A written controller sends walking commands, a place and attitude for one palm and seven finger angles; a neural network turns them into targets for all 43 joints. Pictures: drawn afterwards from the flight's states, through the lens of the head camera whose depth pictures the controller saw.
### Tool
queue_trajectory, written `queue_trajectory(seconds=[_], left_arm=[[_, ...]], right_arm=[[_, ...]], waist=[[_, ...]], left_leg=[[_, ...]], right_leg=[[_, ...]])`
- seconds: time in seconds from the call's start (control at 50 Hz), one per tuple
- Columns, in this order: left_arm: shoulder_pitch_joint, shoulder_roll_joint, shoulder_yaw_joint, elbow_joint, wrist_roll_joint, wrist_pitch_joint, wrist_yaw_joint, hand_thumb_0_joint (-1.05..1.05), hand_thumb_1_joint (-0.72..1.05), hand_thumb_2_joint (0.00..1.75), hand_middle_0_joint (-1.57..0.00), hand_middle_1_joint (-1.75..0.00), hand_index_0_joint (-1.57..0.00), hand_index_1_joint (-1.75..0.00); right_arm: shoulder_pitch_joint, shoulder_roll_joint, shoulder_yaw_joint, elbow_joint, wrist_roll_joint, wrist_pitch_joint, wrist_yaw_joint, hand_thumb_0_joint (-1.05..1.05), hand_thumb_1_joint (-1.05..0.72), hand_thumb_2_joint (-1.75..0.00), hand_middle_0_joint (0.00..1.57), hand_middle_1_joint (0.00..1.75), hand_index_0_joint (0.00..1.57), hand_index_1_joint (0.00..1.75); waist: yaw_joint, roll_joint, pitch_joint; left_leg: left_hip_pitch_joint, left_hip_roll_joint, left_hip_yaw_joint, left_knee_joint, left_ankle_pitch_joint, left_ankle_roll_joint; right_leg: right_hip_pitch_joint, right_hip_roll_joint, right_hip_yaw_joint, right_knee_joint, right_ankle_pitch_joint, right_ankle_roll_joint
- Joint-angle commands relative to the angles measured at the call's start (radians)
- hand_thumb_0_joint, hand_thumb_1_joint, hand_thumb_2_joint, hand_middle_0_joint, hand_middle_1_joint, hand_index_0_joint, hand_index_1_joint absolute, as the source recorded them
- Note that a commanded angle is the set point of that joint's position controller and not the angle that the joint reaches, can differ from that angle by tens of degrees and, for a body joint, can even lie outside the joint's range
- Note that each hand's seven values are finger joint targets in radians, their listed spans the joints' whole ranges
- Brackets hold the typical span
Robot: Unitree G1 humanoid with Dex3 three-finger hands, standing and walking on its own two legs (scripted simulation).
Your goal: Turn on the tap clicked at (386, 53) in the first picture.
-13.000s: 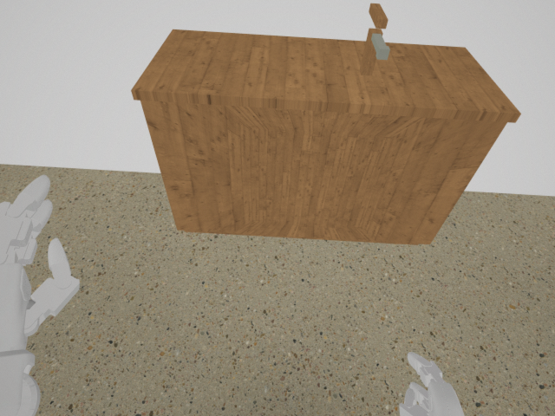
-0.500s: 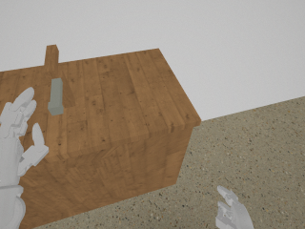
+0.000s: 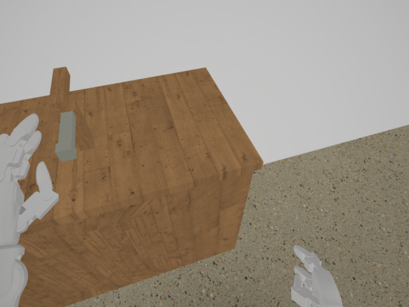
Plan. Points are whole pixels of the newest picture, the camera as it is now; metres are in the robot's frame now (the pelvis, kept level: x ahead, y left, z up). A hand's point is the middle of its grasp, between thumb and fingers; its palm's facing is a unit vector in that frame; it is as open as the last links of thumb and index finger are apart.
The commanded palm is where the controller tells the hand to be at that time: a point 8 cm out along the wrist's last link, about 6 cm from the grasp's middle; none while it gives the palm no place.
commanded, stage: come to a stop and stand still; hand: left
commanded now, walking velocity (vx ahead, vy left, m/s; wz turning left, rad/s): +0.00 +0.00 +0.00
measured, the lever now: (66, 151) +0.37 +0.30 +0.11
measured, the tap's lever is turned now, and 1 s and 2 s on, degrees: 0 0 0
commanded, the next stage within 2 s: look again from close up in 0.88 s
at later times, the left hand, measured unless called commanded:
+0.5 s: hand (39, 192) +0.24 +0.27 +0.16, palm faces +0.37 -0.85 -0.36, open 7.4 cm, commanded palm +0.18 +0.30 +0.18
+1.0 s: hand (23, 201) +0.22 +0.27 +0.17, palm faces +0.41 -0.85 -0.34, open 7.4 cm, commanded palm +0.16 +0.31 +0.18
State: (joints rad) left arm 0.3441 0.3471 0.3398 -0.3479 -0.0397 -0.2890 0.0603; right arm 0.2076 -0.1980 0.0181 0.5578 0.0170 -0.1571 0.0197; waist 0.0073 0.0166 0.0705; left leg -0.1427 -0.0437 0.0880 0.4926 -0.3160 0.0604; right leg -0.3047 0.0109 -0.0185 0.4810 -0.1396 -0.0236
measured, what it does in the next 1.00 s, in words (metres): stands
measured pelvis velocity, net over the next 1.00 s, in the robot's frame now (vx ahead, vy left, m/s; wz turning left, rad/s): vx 0.01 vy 0.02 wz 0.03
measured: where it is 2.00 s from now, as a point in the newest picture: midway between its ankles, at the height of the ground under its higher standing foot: outside the picture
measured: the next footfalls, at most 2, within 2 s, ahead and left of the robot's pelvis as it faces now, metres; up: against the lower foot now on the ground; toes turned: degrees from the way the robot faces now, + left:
none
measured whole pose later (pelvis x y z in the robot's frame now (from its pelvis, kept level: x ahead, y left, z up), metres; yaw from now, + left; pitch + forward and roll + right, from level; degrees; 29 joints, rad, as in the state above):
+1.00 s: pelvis +0.01 +0.02 +0.00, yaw +2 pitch -3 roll -1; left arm 0.38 0.36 0.35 -0.47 -0.03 -0.24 0.10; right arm 0.22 -0.18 0.02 0.57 0.00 -0.11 0.00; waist 0.03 -0.04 0.10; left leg -0.12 -0.06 0.06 0.48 -0.32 0.08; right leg -0.25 0.00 -0.04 0.42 -0.12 0.01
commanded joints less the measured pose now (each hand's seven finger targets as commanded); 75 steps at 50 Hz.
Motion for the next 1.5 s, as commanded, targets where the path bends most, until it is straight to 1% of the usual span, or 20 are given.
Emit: queue_trajectory(seconds=[0.0, 0.08, 0.12, 0.18, 0.24, 0.3, 0.38, 0.6, 0.76, 0.88, 0.96, 1.08, 1.16, 1.18, 1.28, 1.4, 1.42, 1.44, 1.46, 1.48], left_arm=[[-0.007, 0.249, 0.219, -0.231, -0.021, -0.047, 0.036, 0.0, 0.9, 0.9, -0.2, -0.3, -0.2, -0.3], [-0.129, 0.256, 0.195, -0.341, -0.011, -0.056, 0.036, 0.0, 0.9, 0.9, -0.2, -0.3, -0.2, -0.3], [-0.123, 0.208, 0.147, -0.319, -0.008, -0.053, 0.039, 0.0, 0.9, 0.9, -0.2, -0.3, -0.2, -0.3], [-0.129, 0.158, 0.089, -0.351, -0.001, -0.041, 0.043, 0.0, 0.9, 0.9, -0.2, -0.3, -0.2, -0.3], [-0.071, 0.144, 0.077, -0.323, 0.003, -0.025, 0.052, 0.0, 0.9, 0.9, -0.2, -0.3, -0.2, -0.3], [0.002, 0.155, 0.111, -0.276, 0.001, -0.014, 0.058, 0.0, 0.9, 0.9, -0.2, -0.3, -0.2, -0.3], [0.016, 0.2, 0.161, -0.309, -0.006, -0.013, 0.055, 0.0, 0.9, 0.9, -0.2, -0.3, -0.2, -0.3], [-0.044, 0.167, 0.107, -0.383, 0.0, -0.011, 0.051, 0.0, 0.9, 0.9, -0.2, -0.3, -0.2, -0.3], [-0.072, 0.15, 0.093, -0.307, 0.006, 0.001, 0.054, 0.0, 0.9, 0.9, -0.2, -0.3, -0.2, -0.3], [-0.062, 0.177, 0.116, -0.356, 0.009, -0.01, 0.054, 0.0, 0.9, 0.9, -0.2, -0.3, -0.2, -0.3], [-0.027, 0.171, 0.121, -0.346, 0.008, -0.017, 0.058, 0.0, 0.9, 0.9, -0.2, -0.3, -0.2, -0.3], [-0.016, 0.174, 0.126, -0.33, 0.007, -0.019, 0.061, 0.0, 0.9, 0.9, -0.2, -0.3, -0.2, -0.3], [-0.025, 0.15, 0.101, -0.308, 0.008, -0.017, 0.062, 0.0, 0.9, 0.9, -0.2, -0.3, -0.2, -0.3], [-0.04, 0.165, 0.108, -0.332, 0.009, -0.019, 0.063, 0.0, 0.9, 0.9, -0.2, -0.3, -0.2, -0.3], [-0.054, 0.169, 0.104, -0.342, 0.011, -0.016, 0.067, 0.0, 0.9, 0.9, -0.2, -0.3, -0.2, -0.3], [-0.023, 0.162, 0.109, -0.322, 0.009, -0.015, 0.07, 0.0, 0.9, 0.9, -0.2, -0.3, -0.2, -0.3], [-1.128, 0.974, 0.662, -0.605, 0.191, -0.109, 0.071, 0.0, 0.9, 0.9, -0.2, -0.3, -0.2, -0.3], [-0.537, 0.341, 0.278, 0.026, 0.058, -0.068, 0.017, 0.0, 0.9, 0.9, -0.2, -0.3, -0.2, -0.3], [-0.216, 0.268, 0.205, -0.066, 0.017, -0.068, 0.02, 0.0, 0.9, 0.9, -0.2, -0.3, -0.2, -0.3], [-0.105, 0.113, 0.098, -0.014, -0.009, -0.042, 0.018, 0.0, 0.9, 0.9, -0.2, -0.3, -0.2, -0.3]], right_arm=[[-0.081, -0.119, -0.048, -0.16, -0.002, -0.035, -0.03, 0.0, -0.9, -0.9, 0.2, 0.3, 0.2, 0.3], [-0.089, -0.114, -0.039, -0.151, -0.009, -0.056, -0.043, 0.0, -0.9, -0.9, 0.2, 0.3, 0.2, 0.3], [-0.069, -0.116, -0.041, -0.14, -0.012, -0.069, -0.044, 0.0, -0.9, -0.9, 0.2, 0.3, 0.2, 0.3], [-0.063, -0.119, -0.047, -0.124, -0.01, -0.085, -0.035, 0.0, -0.9, -0.9, 0.2, 0.3, 0.2, 0.3], [-0.059, -0.136, -0.058, -0.123, -0.01, -0.074, -0.03, 0.0, -0.9, -0.9, 0.2, 0.3, 0.2, 0.3], [-0.069, -0.133, -0.058, -0.124, -0.01, -0.049, -0.032, 0.0, -0.9, -0.9, 0.2, 0.3, 0.2, 0.3], [-0.088, -0.132, -0.06, -0.14, -0.006, -0.022, -0.035, 0.0, -0.9, -0.9, 0.2, 0.3, 0.2, 0.3], [-0.079, -0.13, -0.06, -0.147, -0.013, -0.02, -0.038, 0.0, -0.9, -0.9, 0.2, 0.3, 0.2, 0.3], [-0.078, -0.131, -0.06, -0.142, -0.007, -0.006, -0.038, 0.0, -0.9, -0.9, 0.2, 0.3, 0.2, 0.3], [-0.092, -0.128, -0.06, -0.149, -0.008, -0.009, -0.036, 0.0, -0.9, -0.9, 0.2, 0.3, 0.2, 0.3], [-0.081, -0.126, -0.064, -0.15, -0.009, -0.01, -0.035, 0.0, -0.9, -0.9, 0.2, 0.3, 0.2, 0.3], [-0.08, -0.131, -0.066, -0.137, -0.008, -0.011, -0.04, 0.0, -0.9, -0.9, 0.2, 0.3, 0.2, 0.3], [-0.071, -0.135, -0.069, -0.135, -0.008, -0.015, -0.043, 0.0, -0.9, -0.9, 0.2, 0.3, 0.2, 0.3], [-0.08, -0.134, -0.069, -0.13, -0.007, -0.016, -0.045, 0.0, -0.9, -0.9, 0.2, 0.3, 0.2, 0.3], [-0.085, -0.133, -0.066, -0.13, -0.008, -0.023, -0.046, 0.0, -0.9, -0.9, 0.2, 0.3, 0.2, 0.3], [-0.079, -0.129, -0.065, -0.13, -0.012, -0.019, -0.045, 0.0, -0.9, -0.9, 0.2, 0.3, 0.2, 0.3], [0.058, -0.162, -0.029, -0.103, -0.069, -0.077, -0.044, 0.0, -0.9, -0.9, 0.2, 0.3, 0.2, 0.3], [-0.046, -0.026, -0.007, -0.055, -0.02, -0.077, -0.04, 0.0, -0.9, -0.9, 0.2, 0.3, 0.2, 0.3], [-0.006, -0.079, -0.042, -0.112, -0.018, -0.088, -0.041, 0.0, -0.9, -0.9, 0.2, 0.3, 0.2, 0.3], [-0.026, -0.102, -0.053, -0.117, 0.003, -0.086, -0.026, 0.0, -0.9, -0.9, 0.2, 0.3, 0.2, 0.3]], waist=[[0.032, -0.161, -0.143], [0.026, 0.079, -0.148], [0.027, 0.085, -0.184], [0.019, 0.065, -0.231], [0.018, 0.022, -0.221], [0.017, -0.01, -0.207], [0.016, 0.025, -0.175], [0.014, 0.08, -0.194], [0.02, 0.042, -0.114], [0.023, 0.076, -0.123], [0.024, 0.025, -0.144], [0.019, 0.05, -0.132], [0.018, 0.006, -0.122], [0.016, 0.04, -0.128], [0.02, 0.046, -0.12], [0.019, 0.019, -0.139], [0.008, 0.051, -0.039], [0.03, 0.058, -0.248], [0.048, 0.095, -0.167], [0.029, 0.188, -0.212]], left_leg=[[-0.161, 0.08, -0.118, -0.124, 0.001, -0.033], [-0.128, 0.082, -0.106, -0.128, 0.04, -0.027], [-0.107, 0.083, -0.103, -0.108, 0.104, -0.031], [-0.031, 0.083, -0.095, -0.078, 0.25, -0.052], [-0.048, 0.095, -0.106, -0.076, 0.346, -0.069], [-0.077, 0.107, -0.114, -0.087, 0.372, -0.079], [-0.103, 0.109, -0.116, -0.11, 0.388, -0.092], [-0.06, 0.131, -0.121, -0.116, 0.486, -0.123], [-0.181, 0.133, -0.138, -0.18, 0.243, -0.112], [-0.172, 0.123, -0.137, -0.194, 0.247, -0.123], [-0.183, 0.122, -0.132, -0.168, 0.231, -0.107], [-0.178, 0.114, -0.131, -0.173, 0.183, -0.101], [-0.198, 0.108, -0.133, -0.17, 0.109, -0.074], [-0.174, 0.103, -0.13, -0.17, 0.13, -0.079], [-0.177, 0.105, -0.133, -0.178, 0.109, -0.07], [-0.176, 0.101, -0.136, -0.165, 0.124, -0.064], [-0.342, 0.113, -0.1, -0.029, 0.236, -0.008], [-0.154, 0.09, -0.154, -0.079, 0.299, -0.028], [-0.092, 0.101, -0.133, -0.096, 0.315, -0.065], [-0.006, 0.098, -0.102, -0.099, 0.414, -0.1]], right_leg=[[0.203, -0.105, 0.143, -0.137, -0.137, -0.017], [0.203, -0.088, 0.142, -0.112, -0.051, -0.016], [0.238, -0.09, 0.13, -0.098, 0.041, -0.016], [0.254, -0.087, 0.112, -0.068, 0.216, -0.021], [0.277, -0.083, 0.083, -0.043, 0.311, -0.019], [0.291, -0.082, 0.056, -0.035, 0.312, -0.017], [0.288, -0.067, 0.045, -0.025, 0.3, -0.018], [0.27, -0.043, 0.003, 0.0, 0.254, -0.007], [0.3, -0.039, 0.011, -0.019, 0.148, -0.002], [0.31, -0.033, 0.004, -0.017, 0.152, -0.001], [0.343, -0.047, 0.013, -0.032, 0.177, -0.004], [0.32, -0.051, 0.03, -0.047, 0.162, -0.007], [0.323, -0.06, 0.05, -0.069, 0.126, -0.006], [0.306, -0.057, 0.053, -0.067, 0.134, -0.009], [0.304, -0.056, 0.058, -0.072, 0.116, -0.005], [0.324, -0.065, 0.062, -0.082, 0.13, -0.01], [0.288, -0.014, 0.043, 0.004, 0.143, 0.051], [0.205, -0.124, 0.039, -0.027, 0.13, -0.053], [0.232, -0.1, 0.149, -0.073, 0.219, -0.054], [0.243, -0.091, 0.112, -0.008, 0.272, -0.06]])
